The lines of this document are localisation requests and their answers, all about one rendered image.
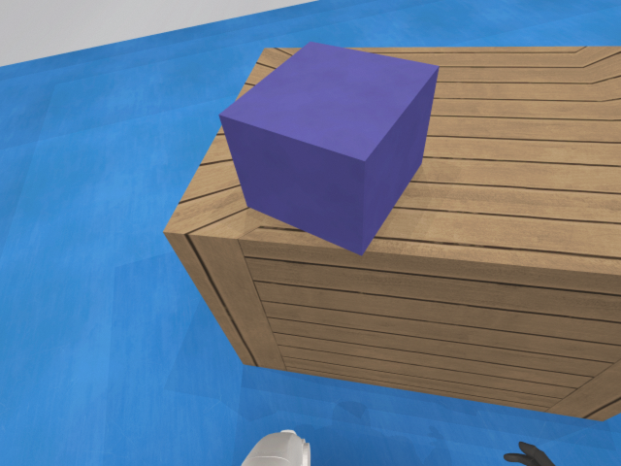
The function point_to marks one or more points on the robot left thigh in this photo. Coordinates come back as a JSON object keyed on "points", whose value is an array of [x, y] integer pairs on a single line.
{"points": [[280, 449]]}

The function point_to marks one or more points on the right robot hand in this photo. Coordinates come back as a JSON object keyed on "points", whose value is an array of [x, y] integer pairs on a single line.
{"points": [[534, 457]]}

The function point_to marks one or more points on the pedestal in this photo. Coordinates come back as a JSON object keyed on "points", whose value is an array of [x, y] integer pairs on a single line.
{"points": [[495, 278]]}

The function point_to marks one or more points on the carton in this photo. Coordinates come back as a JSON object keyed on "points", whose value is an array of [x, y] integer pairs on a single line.
{"points": [[329, 141]]}

